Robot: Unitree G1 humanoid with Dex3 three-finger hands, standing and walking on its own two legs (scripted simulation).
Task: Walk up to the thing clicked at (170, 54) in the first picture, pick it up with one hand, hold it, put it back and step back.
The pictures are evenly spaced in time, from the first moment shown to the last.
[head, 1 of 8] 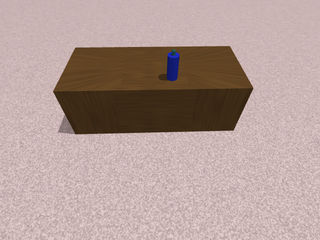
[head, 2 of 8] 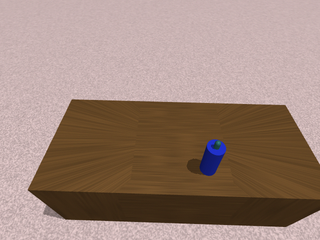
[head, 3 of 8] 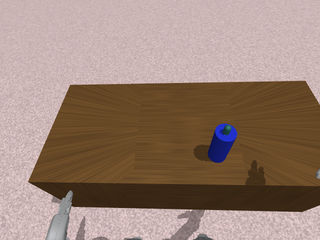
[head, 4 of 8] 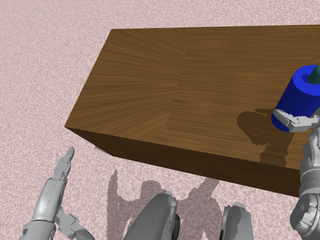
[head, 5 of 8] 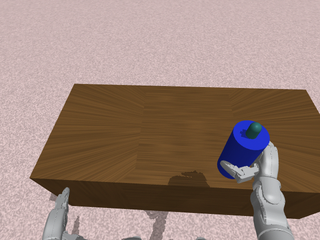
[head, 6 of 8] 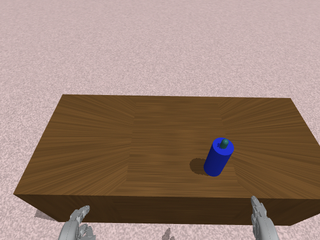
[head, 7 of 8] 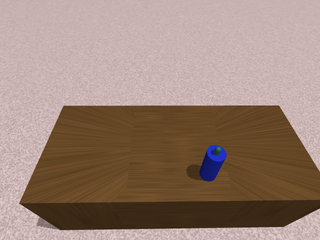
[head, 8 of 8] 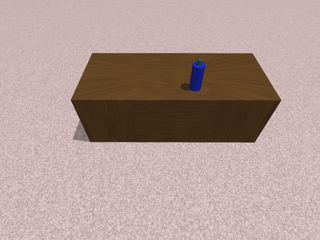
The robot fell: no
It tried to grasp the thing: yes
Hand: right
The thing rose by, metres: 0.26
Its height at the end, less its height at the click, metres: +0.00
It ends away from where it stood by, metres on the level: 0.01
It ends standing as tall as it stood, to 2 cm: yes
